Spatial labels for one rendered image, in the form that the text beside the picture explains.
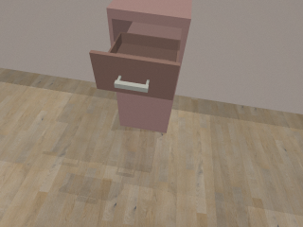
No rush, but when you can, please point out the handle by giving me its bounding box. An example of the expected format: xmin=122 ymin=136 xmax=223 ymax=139
xmin=114 ymin=75 xmax=150 ymax=93

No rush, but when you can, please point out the cabinet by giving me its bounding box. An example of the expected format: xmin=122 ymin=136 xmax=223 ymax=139
xmin=106 ymin=0 xmax=192 ymax=133

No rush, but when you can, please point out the drawer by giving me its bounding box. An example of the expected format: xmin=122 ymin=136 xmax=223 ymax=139
xmin=89 ymin=31 xmax=181 ymax=100

